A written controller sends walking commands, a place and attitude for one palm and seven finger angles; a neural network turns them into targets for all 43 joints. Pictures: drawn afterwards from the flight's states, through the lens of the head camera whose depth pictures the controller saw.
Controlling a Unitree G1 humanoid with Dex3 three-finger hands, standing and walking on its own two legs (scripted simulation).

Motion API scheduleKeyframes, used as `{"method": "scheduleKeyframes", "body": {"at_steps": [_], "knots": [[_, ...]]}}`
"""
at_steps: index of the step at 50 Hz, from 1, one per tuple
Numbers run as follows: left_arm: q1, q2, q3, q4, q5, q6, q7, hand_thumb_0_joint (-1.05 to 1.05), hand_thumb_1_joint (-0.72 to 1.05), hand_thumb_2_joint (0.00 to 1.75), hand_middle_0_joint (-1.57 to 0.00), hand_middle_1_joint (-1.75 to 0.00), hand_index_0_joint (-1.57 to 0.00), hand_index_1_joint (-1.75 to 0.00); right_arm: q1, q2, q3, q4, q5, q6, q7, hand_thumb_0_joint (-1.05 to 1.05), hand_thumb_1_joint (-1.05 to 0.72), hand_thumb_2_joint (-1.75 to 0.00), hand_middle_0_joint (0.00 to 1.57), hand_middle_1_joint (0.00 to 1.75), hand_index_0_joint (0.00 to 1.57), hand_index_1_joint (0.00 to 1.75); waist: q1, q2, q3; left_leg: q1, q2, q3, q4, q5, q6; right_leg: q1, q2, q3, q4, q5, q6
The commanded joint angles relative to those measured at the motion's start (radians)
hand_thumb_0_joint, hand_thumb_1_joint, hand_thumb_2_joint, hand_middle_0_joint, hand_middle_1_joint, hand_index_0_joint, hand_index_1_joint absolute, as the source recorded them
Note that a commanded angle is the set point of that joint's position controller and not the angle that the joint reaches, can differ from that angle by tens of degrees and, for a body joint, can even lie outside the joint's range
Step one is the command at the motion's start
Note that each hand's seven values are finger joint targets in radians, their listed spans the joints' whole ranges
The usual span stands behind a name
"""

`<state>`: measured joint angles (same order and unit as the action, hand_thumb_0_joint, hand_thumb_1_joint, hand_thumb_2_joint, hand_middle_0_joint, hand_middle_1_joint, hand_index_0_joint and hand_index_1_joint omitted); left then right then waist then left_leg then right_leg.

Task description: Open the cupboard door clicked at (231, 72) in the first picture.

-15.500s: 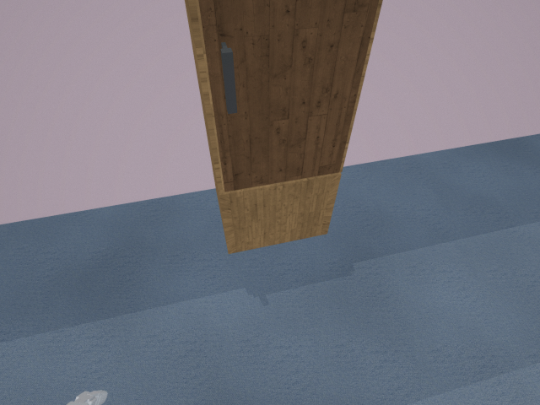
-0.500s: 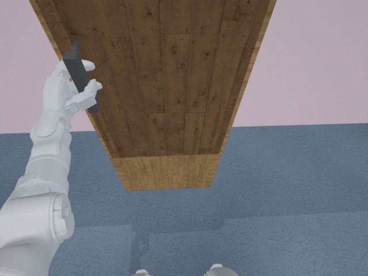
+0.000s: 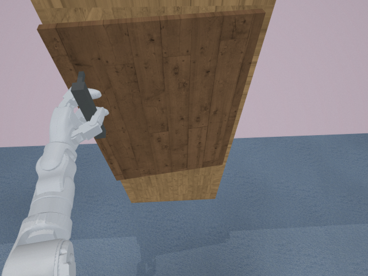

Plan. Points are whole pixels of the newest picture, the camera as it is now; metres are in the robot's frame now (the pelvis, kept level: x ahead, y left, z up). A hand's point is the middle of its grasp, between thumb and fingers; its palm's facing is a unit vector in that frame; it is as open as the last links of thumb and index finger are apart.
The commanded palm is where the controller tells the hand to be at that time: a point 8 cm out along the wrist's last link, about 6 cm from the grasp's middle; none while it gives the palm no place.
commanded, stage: pull the door open along its arc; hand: left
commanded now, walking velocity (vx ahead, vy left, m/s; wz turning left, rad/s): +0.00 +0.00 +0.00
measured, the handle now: (91, 106) +0.47 +0.21 +0.10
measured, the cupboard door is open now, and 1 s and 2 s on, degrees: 7 37 38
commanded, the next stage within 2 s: open thumb and fingers to let go in 0.52 s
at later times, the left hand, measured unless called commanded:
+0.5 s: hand (137, 191) +0.26 +0.08 +0.11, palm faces +0.35 -0.93 +0.01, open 6.4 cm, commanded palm +0.18 +0.12 +0.10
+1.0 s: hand (141, 195) +0.25 +0.07 +0.11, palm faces +0.41 -0.91 +0.02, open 9.8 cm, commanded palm +0.20 +0.11 +0.10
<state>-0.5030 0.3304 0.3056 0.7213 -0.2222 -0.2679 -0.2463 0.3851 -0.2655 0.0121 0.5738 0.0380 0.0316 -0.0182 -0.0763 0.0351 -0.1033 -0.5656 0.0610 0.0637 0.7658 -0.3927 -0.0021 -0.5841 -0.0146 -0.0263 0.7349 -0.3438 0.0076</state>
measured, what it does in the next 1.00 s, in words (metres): stands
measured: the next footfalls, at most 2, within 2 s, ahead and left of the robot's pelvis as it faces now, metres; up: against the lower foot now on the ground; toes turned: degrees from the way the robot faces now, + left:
none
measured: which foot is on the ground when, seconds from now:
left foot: down 0.00-1.00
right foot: down 0.00-1.00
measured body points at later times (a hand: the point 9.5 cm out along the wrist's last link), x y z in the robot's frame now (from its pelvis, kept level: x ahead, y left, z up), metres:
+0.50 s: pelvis +0.02 -0.02 +0.01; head +0.00 -0.03 +0.46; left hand +0.23 +0.13 +0.11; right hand +0.24 -0.19 -0.05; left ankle -0.01 +0.12 -0.71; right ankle +0.01 -0.13 -0.71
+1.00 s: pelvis +0.00 -0.03 +0.01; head -0.01 -0.06 +0.46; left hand +0.22 +0.12 +0.11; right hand +0.18 -0.24 -0.09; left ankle -0.01 +0.12 -0.71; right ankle +0.01 -0.13 -0.71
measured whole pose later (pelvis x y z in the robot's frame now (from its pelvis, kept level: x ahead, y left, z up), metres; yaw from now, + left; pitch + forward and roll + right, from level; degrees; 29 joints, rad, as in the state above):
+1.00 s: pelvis +0.00 -0.03 +0.01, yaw +4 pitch +0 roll +0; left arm 0.26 -0.07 -0.22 -0.17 0.04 -0.03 0.48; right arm 0.22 -0.20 0.01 0.57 -0.06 0.05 -0.02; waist 0.01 0.06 -0.04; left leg -0.32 0.05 -0.01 0.68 -0.36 -0.04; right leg -0.32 -0.02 -0.10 0.69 -0.36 -0.03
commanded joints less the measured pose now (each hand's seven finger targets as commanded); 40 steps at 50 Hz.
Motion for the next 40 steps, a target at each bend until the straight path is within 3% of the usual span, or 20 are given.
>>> {"method": "scheduleKeyframes", "body": {"at_steps": [1,2,3,4,5,8,10,14,15,17,20,23,24,25,28,30,31,32,34,40], "knots": [[-0.05,0.107,-0.021,-0.404,-0.03,-0.023,0.007,0.0,0.9,0.9,-0.4,-1.35,-0.4,-1.35,-0.065,-0.125,-0.05,-0.165,0.01,-0.06,-0.001,0.0,-0.9,-0.9,0.2,0.3,0.2,0.3,0.068,-0.01,-0.311,0.165,-0.05,-0.022,-0.107,0.378,0.026,0.289,0.039,-0.022,-0.059,0.439,-0.027],[0.045,0.071,-0.035,-0.453,-0.036,-0.011,0.015,0.0,0.9,0.9,-0.4,-1.35,-0.4,-1.35,-0.078,-0.118,-0.05,-0.174,0.01,-0.068,0.003,0.0,-0.9,-0.9,0.2,0.3,0.2,0.3,0.081,-0.033,-0.307,0.171,-0.05,-0.022,-0.113,0.391,0.025,0.305,0.038,-0.027,-0.061,0.452,-0.027],[0.035,0.023,0.07,-0.568,-0.096,0.002,0.157,0.0,0.9,0.9,-0.4,-1.35,-0.4,-1.35,-0.13,-0.082,-0.047,-0.18,0.007,-0.085,0.008,0.0,-0.9,-0.9,0.2,0.3,0.2,0.3,0.159,-0.053,-0.288,0.139,-0.057,-0.024,-0.122,0.384,0.011,0.308,0.038,-0.046,-0.075,0.417,-0.023],[0.115,-0.088,-0.046,-0.615,-0.067,0.022,0.226,0.0,0.9,0.9,-0.4,-1.35,-0.4,-1.35,-0.149,-0.079,-0.044,-0.179,0.003,-0.099,0.019,0.0,-0.9,-0.9,0.2,0.3,0.2,0.3,0.128,-0.016,-0.251,0.17,-0.055,-0.018,-0.135,0.368,0.003,0.296,0.039,-0.051,-0.08,0.385,-0.023],[0.175,-0.116,-0.071,-0.671,-0.046,0.035,0.288,0.0,0.9,0.9,-0.4,-1.35,-0.4,-1.35,-0.158,-0.076,-0.044,-0.18,0.0,-0.109,0.025,0.0,-0.9,-0.9,0.2,0.3,0.2,0.3,0.125,-0.057,-0.227,0.175,-0.051,-0.026,-0.137,0.368,0.005,0.295,0.038,-0.062,-0.086,0.37,-0.022],[0.307,-0.192,-0.152,-0.841,0.049,0.077,0.449,0.0,0.9,0.9,-0.4,-1.35,-0.4,-1.35,-0.187,-0.063,-0.043,-0.173,-0.027,-0.106,0.038,0.0,-0.9,-0.9,0.2,0.3,0.2,0.3,0.116,-0.043,-0.222,0.208,-0.046,-0.025,-0.143,0.402,0.002,0.31,0.026,-0.062,-0.084,0.392,-0.021],[0.375,-0.222,-0.194,-0.93,0.11,0.114,0.544,0.0,0.9,0.9,-0.4,-1.35,-0.4,-1.35,-0.205,-0.056,-0.043,-0.177,-0.044,-0.09,0.037,0.0,-0.9,-0.9,0.2,0.3,0.2,0.3,0.111,-0.087,-0.197,0.216,-0.042,-0.032,-0.147,0.388,0.004,0.328,0.022,-0.06,-0.096,0.383,-0.021],[0.523,-0.325,-0.323,-1.089,0.223,0.212,0.701,0.0,0.9,0.9,-0.4,-1.35,-0.4,-1.35,-0.276,-0.026,-0.026,-0.204,-0.071,-0.04,0.027,0.0,-0.9,-0.9,0.2,0.3,0.2,0.3,0.117,-0.052,-0.169,0.235,-0.05,-0.033,-0.159,0.339,0.004,0.348,0.007,-0.05,-0.117,0.339,-0.029],[0.579,-0.324,-0.335,-1.088,0.254,0.233,0.728,0.0,0.9,0.9,-0.4,-1.35,-0.4,-1.35,-0.275,-0.024,-0.025,-0.204,-0.077,-0.027,0.022,0.0,-0.9,-0.9,0.2,0.3,0.2,0.3,0.113,-0.086,-0.153,0.234,-0.048,-0.04,-0.159,0.331,0.006,0.357,0.005,-0.05,-0.127,0.332,-0.029],[0.636,-0.375,-0.412,-1.138,0.282,0.258,0.742,0.0,0.9,0.9,-0.4,-1.35,-0.4,-1.35,-0.302,-0.012,-0.019,-0.216,-0.083,-0.002,0.019,0.0,-0.9,-0.9,0.2,0.3,0.2,0.3,0.107,-0.083,-0.122,0.248,-0.05,-0.035,-0.157,0.32,0.01,0.352,0.003,-0.045,-0.144,0.333,-0.03],[0.724,-0.39,-0.458,-1.171,0.306,0.265,0.742,0.0,0.9,0.9,-0.4,-1.35,-0.4,-1.35,-0.326,-0.001,-0.014,-0.222,-0.091,0.024,0.011,0.0,-0.9,-0.9,0.2,0.3,0.2,0.3,0.109,-0.106,-0.093,0.266,-0.053,-0.042,-0.147,0.314,0.014,0.362,0.001,-0.036,-0.164,0.343,-0.035],[0.872,-0.424,-0.495,-1.247,0.281,0.255,0.715,0.0,0.9,0.9,-0.4,-1.35,-0.4,-1.35,-0.353,0.015,-0.009,-0.233,-0.086,0.041,0.022,0.0,-0.9,-0.9,0.2,0.3,0.2,0.3,0.129,-0.066,-0.087,0.277,-0.052,-0.038,-0.145,0.357,0.011,0.391,0.005,-0.039,-0.154,0.405,-0.043],[0.875,-0.452,-0.534,-1.262,0.271,0.256,0.707,0.0,0.9,0.9,-0.4,-1.35,-0.4,-1.35,-0.365,0.014,-0.004,-0.239,-0.086,0.044,0.026,0.0,-0.9,-0.9,0.2,0.3,0.2,0.3,0.121,-0.054,-0.079,0.278,-0.055,-0.037,-0.138,0.362,0.014,0.385,0.003,-0.04,-0.151,0.427,-0.04],[0.843,-0.461,-0.547,-1.261,0.269,0.255,0.708,0.0,0.9,0.9,-0.4,-1.35,-0.4,-1.35,-0.364,0.013,-0.004,-0.236,-0.083,0.044,0.028,0.0,-0.9,-0.9,0.2,0.3,0.2,0.3,0.11,-0.083,-0.063,0.272,-0.054,-0.046,-0.133,0.353,0.013,0.377,0.003,-0.041,-0.152,0.419,-0.039],[0.78,-0.502,-0.595,-1.241,0.277,0.254,0.735,0.0,0.9,0.9,-0.4,-1.35,-0.4,-1.35,-0.388,0.009,-0.004,-0.228,-0.088,0.031,0.034,0.0,-0.9,-0.9,0.2,0.3,0.2,0.3,0.096,-0.085,-0.031,0.265,-0.059,-0.056,-0.107,0.303,0.015,0.324,-0.002,-0.036,-0.16,0.356,-0.033],[0.698,-0.48,-0.572,-1.203,0.284,0.251,0.754,0.0,0.9,0.9,-0.4,-1.35,-0.4,-1.35,-0.386,0.006,-0.005,-0.211,-0.09,0.026,0.028,0.0,-0.9,-0.9,0.2,0.3,0.2,0.3,0.088,-0.091,-0.022,0.267,-0.065,-0.06,-0.101,0.267,0.016,0.3,-0.006,-0.026,-0.179,0.293,-0.031],[0.574,-0.444,-0.541,-1.191,0.288,0.243,0.769,0.0,0.9,0.9,-0.4,-1.35,-0.4,-1.35,-0.384,0.003,-0.004,-0.199,-0.092,0.024,0.019,0.0,-0.9,-0.9,0.2,0.3,0.2,0.3,0.075,-0.102,-0.021,0.26,-0.069,-0.065,-0.099,0.244,0.016,0.283,-0.011,-0.016,-0.186,0.251,-0.029],[0.598,-0.466,-0.55,-1.164,0.291,0.242,0.773,0.0,0.83,0.87,-0.4,-1.34,-0.4,-1.34,-0.389,0.008,-0.007,-0.201,-0.094,0.019,0.015,0.0,-0.9,-0.9,0.2,0.3,0.2,0.3,0.092,-0.095,-0.039,0.266,-0.073,-0.062,-0.094,0.239,0.017,0.289,-0.013,-0.01,-0.192,0.233,-0.03],[0.622,-0.462,-0.544,-1.138,0.284,0.234,0.766,0.0,0.69,0.81,-0.38,-1.33,-0.38,-1.33,-0.374,0.01,-0.008,-0.201,-0.094,0.008,0.006,0.0,-0.9,-0.9,0.2,0.3,0.2,0.3,0.099,-0.15,-0.066,0.263,-0.078,-0.06,-0.098,0.238,0.02,0.315,-0.023,0.007,-0.211,0.238,-0.021],[0.632,-0.44,-0.54,-1.134,0.282,0.194,0.717,0.0,0.27,0.63,-0.35,-1.28,-0.35,-1.28,-0.345,0.005,-0.015,-0.196,-0.091,-0.013,-0.004,0.0,-0.9,-0.9,0.2,0.3,0.2,0.3,0.105,-0.134,-0.085,0.27,-0.073,-0.058,-0.122,0.261,0.023,0.352,-0.03,0.017,-0.207,0.298,-0.019]]}}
